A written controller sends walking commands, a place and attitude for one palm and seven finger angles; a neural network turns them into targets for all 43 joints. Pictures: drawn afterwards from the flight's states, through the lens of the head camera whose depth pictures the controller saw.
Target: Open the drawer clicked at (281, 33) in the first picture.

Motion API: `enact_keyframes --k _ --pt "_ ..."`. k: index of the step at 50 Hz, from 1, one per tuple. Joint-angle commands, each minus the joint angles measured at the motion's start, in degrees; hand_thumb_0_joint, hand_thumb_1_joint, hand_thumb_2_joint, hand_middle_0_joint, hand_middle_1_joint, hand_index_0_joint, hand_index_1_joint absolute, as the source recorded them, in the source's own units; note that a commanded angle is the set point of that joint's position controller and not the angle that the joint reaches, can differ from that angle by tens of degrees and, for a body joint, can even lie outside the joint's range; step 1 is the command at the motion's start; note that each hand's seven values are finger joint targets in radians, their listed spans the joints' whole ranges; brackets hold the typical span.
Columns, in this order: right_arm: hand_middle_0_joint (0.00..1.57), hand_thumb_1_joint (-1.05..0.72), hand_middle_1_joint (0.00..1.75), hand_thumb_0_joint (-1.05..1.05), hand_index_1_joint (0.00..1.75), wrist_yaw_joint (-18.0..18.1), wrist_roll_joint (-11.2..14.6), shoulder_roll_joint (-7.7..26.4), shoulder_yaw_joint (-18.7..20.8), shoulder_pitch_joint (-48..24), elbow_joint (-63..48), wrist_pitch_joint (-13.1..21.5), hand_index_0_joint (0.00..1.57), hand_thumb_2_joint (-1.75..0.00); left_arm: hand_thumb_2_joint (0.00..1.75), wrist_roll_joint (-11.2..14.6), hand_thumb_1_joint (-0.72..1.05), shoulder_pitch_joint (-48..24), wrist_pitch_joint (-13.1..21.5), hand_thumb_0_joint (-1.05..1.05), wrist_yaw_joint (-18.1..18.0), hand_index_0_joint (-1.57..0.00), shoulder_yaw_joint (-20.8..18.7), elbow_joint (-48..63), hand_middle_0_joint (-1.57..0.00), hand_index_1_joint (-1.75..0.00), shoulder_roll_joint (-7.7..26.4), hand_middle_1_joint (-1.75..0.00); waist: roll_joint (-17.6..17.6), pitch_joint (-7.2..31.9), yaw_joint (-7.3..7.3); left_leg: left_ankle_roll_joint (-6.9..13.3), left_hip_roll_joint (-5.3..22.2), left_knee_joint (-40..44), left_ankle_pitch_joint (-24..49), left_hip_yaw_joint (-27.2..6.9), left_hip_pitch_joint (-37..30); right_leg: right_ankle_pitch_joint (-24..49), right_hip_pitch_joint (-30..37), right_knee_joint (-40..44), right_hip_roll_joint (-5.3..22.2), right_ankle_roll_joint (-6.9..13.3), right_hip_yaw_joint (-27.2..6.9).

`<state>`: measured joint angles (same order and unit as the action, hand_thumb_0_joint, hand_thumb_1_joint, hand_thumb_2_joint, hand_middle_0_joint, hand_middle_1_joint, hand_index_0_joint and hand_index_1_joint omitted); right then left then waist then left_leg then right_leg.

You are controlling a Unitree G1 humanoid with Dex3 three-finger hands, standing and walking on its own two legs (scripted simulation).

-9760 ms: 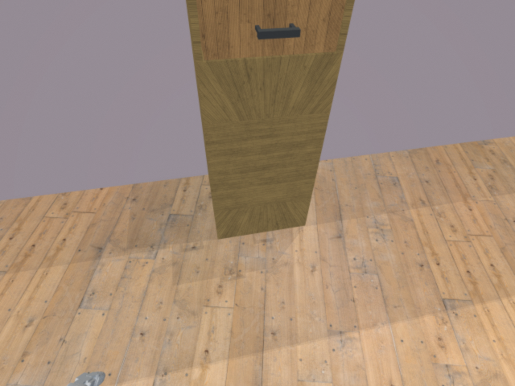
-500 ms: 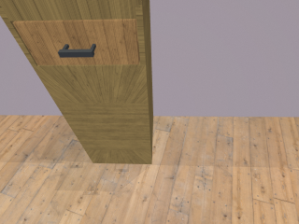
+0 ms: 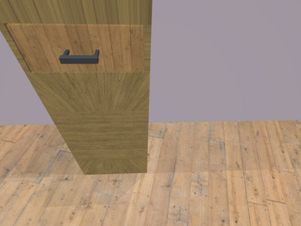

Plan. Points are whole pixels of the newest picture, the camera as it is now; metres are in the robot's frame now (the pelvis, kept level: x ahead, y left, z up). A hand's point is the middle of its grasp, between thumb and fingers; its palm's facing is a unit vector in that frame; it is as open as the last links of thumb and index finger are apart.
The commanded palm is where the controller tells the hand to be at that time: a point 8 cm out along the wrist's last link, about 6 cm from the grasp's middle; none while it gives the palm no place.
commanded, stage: come to a stop and stand still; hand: left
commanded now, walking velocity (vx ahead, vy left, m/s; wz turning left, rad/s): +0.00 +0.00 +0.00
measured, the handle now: (80, 56) +0.55 +0.26 +0.17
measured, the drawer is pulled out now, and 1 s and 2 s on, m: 0.00 0.00 0.00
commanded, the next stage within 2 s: look again from close up in 0.14 s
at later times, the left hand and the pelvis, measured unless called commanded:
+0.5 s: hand out of the picture +0.02 +0.19 -0.18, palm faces +0.04 -0.97 -0.24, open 7.4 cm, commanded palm none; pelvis -0.01 +0.00 -0.01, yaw +1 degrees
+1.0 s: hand out of the picture -0.06 +0.18 -0.18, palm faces +0.06 -0.98 -0.21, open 7.4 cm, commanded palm none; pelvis -0.05 -0.01 +0.00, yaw +2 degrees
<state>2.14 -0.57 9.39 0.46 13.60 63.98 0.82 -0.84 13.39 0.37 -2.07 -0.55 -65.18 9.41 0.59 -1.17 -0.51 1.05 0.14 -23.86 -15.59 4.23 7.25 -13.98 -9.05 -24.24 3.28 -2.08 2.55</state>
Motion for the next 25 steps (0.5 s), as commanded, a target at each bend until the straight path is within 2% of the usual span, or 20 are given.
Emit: enact_keyframes --k 1,5,11,12,13,14,15,16,17,19,21,25 --pt "0.2 -0.9 0.3 0.0 0.3 0.08 0.04 4.88 0.5 3.6 -0.54 0.89 0.2 -0.9 0.9 0.36 0.9 4.14 0.1 0.0 -0.11 -0.2 -0.51 1.03 -0.2 -0.3 5.07 -0.3 -2.81 -1.48 -0.31 -0.27 6.71 5.69 17.39 -5.66 1.56 11.61 1.11 2.92 3.8 2.02 -2.59" --pt "0.2 -0.9 0.3 0.0 0.3 0.17 0.08 4.74 0.46 5.27 0.24 1.01 0.2 -0.9 0.9 0.44 0.9 3.99 0.07 0.0 -0.2 -0.2 -0.5 1.07 -0.2 -0.3 5.11 -0.3 -2.42 -1.1 -0.29 -0.35 6.82 5.83 18.92 -5.65 1.01 12.29 2.2 3.02 3.73 1.96 -2.19" --pt "0.2 -0.9 0.3 0.0 0.3 0.26 0.2 4.17 0.51 7.04 1.11 1.04 0.2 -0.9 0.9 0.51 0.9 4.17 0.1 0.0 -0.27 -0.2 -0.44 0.82 -0.2 -0.3 4.79 -0.3 -1.67 -1.46 -0.19 -0.26 6.76 6.35 17.32 -5.57 1.09 11.55 2.57 3.51 3.67 1.97 -2.12" --pt "0.2 -0.9 0.3 0.0 0.3 -0.76 -0.31 12.07 1.42 4.11 -6.2 0.59 0.2 -0.9 0.9 0.0 0.9 2.11 0.97 0.0 -0.05 -0.2 -0.39 6.8 -0.2 -0.3 14.57 -0.3 -1.02 -8.04 1.22 -0.71 4.18 5.55 15.94 -7.2 5.57 7.23 -1.92 0.1 1.78 3.74 -1.73" --pt "0.2 -0.9 0.3 0.0 0.3 -0.14 -1.1 11.21 2.04 4.46 -7.08 1.87 0.2 -0.9 0.9 0.0 0.9 3.32 0.94 0.0 -0.41 -0.2 -1.53 7.32 -0.2 -0.3 9.9 -0.3 -3.02 0.38 0.38 0.27 6.59 1.13 19.54 -7.78 4.5 6.12 -0.78 -3.94 2.51 3.61 -2.08" --pt "0.2 -0.9 0.3 0.0 0.3 0.49 -1.1 10.87 2.76 5.06 -6.45 2.26 0.2 -0.9 0.9 -0.34 0.9 3.39 1.17 0.0 -0.26 -0.2 -2.08 7.04 -0.2 -0.3 10.07 -0.3 -4.62 5.04 0.75 0.69 6.58 -0.86 26.75 -7.6 2.05 12.59 0.11 -5.47 2.45 4.24 -1.51" --pt "0.2 -0.9 0.3 0.0 0.3 0.75 -0.72 9.98 2.43 5.93 -6.44 2.2 0.2 -0.9 0.9 -0.07 0.9 4.62 1.09 0.0 -0.27 -0.2 -1.45 7.36 -0.2 -0.3 9.05 -0.3 -3.97 7.37 0.57 1.09 6.79 -2.05 27.65 -7.38 0.65 13.84 1.01 -4.93 2.47 4.37 -1.63" --pt "0.2 -0.9 0.3 0.0 0.3 0.77 -0.46 9.17 2.44 6.37 -6.78 1.98 0.2 -0.9 0.9 -0.07 0.9 5.61 1.02 0.0 -0.31 -0.2 -1.34 7.75 -0.2 -0.3 8.22 -0.3 -2.78 8.03 0.62 1.13 6.48 -3.11 25.4 -6.93 1.07 14.83 1.34 -4.27 2.62 4.39 -1.91" --pt "0.2 -0.9 0.3 0.0 0.3 0.6 -0.59 8.11 2.05 6.98 -7.03 1.57 0.2 -0.9 0.9 -0.02 0.9 5.68 0.64 0.0 -0.29 -0.2 -1.14 8.09 -0.2 -0.3 7.53 -0.3 -0.17 7.49 1.0 1.28 6.19 -3.54 21.4 -6.55 2.48 13.93 1.28 -4.18 2.41 4.33 -1.9" --pt "0.2 -0.9 0.3 0.0 0.3 0.38 -0.4 8.34 2.4 6.04 -7.31 1.03 0.2 -0.9 0.9 -0.12 0.9 5.22 0.38 0.0 -0.31 -0.2 -1.39 8.69 -0.2 -0.3 8.08 -0.3 2.1 3.12 1.03 1.26 5.42 -3.44 15.12 -5.57 5.78 13.94 0.12 -3.36 3.09 4.23 -2.53" --pt "0.2 -0.9 0.3 0.0 0.3 0.24 -0.29 8.66 2.5 5.12 -7.62 0.92 0.2 -0.9 0.9 -0.12 0.9 5.01 0.49 0.0 -0.3 -0.2 -1.5 9.34 -0.2 -0.3 8.75 -0.3 1.03 0.73 0.94 1.19 5.31 -3.01 14.26 -5.4 6.87 15.09 -0.88 -3.28 3.27 4.29 -3.09" --pt "0.2 -0.9 0.3 0.0 0.3 -0.23 -0.32 9.29 2.13 3.04 -7.68 0.54 0.2 -0.9 0.9 0.01 0.9 4.18 0.45 0.0 -0.18 -0.2 -1.22 9.61 -0.2 -0.3 9.59 -0.3 -1.29 -3.0 0.83 0.99 5.52 -0.94 9.92 -5.59 8.35 10.2 -2.5 -1.29 3.01 3.84 -3.4"
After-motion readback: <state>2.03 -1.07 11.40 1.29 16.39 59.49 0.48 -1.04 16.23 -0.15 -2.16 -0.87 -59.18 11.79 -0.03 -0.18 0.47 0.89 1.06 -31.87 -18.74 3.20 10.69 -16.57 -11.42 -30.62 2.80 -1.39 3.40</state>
